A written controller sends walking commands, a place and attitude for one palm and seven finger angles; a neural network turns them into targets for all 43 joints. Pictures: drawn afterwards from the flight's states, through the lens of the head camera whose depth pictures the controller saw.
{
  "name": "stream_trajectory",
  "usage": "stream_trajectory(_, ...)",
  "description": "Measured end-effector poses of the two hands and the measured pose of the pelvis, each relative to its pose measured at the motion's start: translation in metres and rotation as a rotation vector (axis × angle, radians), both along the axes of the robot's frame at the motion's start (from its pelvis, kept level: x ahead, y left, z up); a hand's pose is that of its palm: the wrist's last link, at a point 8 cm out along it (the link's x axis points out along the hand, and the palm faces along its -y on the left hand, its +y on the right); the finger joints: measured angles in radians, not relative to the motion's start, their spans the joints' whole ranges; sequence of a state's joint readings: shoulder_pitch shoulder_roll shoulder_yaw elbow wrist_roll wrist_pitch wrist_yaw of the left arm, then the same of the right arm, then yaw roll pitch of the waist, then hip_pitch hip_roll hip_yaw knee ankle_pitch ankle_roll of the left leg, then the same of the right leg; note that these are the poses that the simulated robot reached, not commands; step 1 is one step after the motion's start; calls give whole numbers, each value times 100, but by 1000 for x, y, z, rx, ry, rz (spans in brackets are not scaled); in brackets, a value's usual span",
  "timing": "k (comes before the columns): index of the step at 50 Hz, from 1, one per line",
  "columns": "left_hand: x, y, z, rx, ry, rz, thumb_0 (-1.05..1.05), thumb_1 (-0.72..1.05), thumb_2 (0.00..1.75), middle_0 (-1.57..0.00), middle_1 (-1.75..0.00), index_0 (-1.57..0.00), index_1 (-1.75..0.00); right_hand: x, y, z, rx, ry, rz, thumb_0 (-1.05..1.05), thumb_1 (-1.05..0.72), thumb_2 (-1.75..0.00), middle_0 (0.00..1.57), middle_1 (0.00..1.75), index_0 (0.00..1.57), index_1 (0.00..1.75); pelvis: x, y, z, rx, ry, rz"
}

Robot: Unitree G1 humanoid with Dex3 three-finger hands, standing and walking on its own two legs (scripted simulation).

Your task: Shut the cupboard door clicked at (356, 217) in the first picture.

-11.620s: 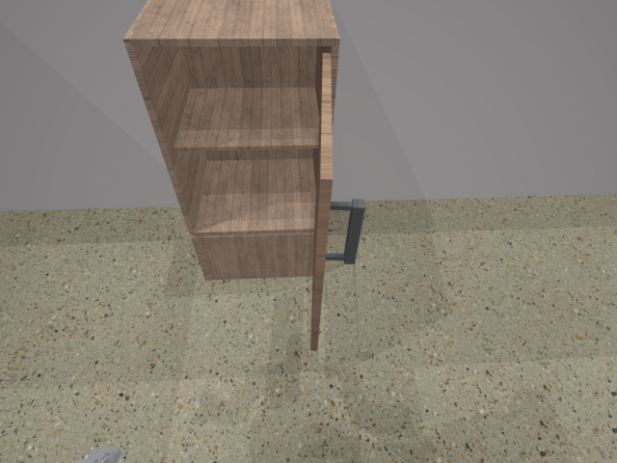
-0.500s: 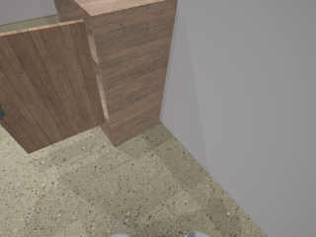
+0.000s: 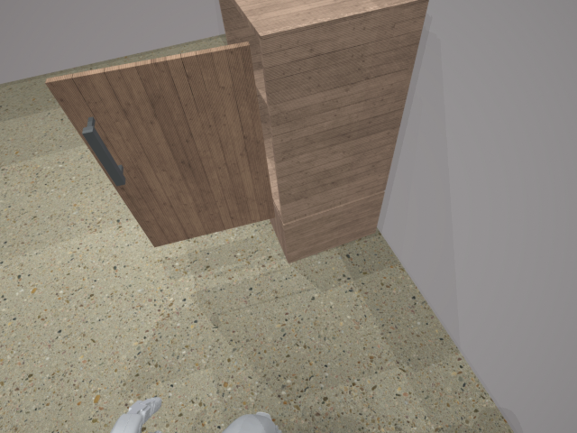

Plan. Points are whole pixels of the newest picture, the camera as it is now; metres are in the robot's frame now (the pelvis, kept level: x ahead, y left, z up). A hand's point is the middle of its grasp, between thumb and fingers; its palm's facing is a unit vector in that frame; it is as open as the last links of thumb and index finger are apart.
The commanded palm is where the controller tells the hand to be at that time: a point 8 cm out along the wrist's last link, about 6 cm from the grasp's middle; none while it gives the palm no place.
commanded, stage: turn to face it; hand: left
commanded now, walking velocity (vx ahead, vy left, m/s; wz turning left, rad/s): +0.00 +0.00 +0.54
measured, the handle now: (106, 152) +0.69 +0.45 -0.04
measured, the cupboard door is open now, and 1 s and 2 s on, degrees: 85 85 85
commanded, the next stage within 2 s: take the last steps up to it in 0.44 s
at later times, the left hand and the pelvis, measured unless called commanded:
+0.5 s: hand out of the picture -0.06 +0.26 -0.17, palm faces +0.28 -0.92 -0.25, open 7.4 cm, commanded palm none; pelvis -0.03 +0.04 +0.01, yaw +14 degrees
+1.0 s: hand out of the picture -0.04 +0.19 -0.15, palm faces +0.37 -0.91 -0.21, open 7.4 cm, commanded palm none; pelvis +0.04 +0.04 +0.01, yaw +20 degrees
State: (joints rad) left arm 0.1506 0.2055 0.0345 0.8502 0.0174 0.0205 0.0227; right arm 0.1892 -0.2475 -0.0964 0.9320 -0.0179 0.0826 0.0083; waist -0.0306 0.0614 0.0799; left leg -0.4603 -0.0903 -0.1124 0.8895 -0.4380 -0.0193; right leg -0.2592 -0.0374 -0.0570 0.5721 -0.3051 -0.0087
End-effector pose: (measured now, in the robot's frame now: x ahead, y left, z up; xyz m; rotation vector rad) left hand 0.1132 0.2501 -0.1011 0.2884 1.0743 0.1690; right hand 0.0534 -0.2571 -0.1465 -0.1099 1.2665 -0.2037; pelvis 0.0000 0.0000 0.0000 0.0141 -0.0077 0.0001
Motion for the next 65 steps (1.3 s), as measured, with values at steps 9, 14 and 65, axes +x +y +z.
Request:
stream_trajectory(9,-70,-6,-4,-33,89,134,1,90,90,-20,-30,-20,-30,27,-7,11,-17,16,136,1,-91,-90,20,30,20,30,-7,-5,9,28,-1,114)
stream_trajectory(14,-120,8,-18,-66,163,223,1,90,90,-21,-30,-20,-30,57,15,17,-47,-5,237,1,-91,-90,20,29,20,30,-14,8,6,21,10,163)
stream_trajectory(65,-178,25,-46,-298,551,592,1,90,90,-20,-30,-20,-30,223,210,-1,17,-71,491,1,-91,-90,20,29,20,30,117,131,-13,-12,6,359)
